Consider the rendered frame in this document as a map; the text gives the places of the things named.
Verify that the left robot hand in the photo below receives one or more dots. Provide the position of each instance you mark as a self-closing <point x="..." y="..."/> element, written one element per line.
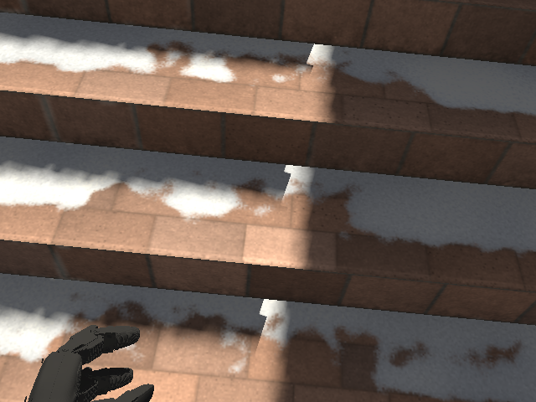
<point x="62" y="379"/>

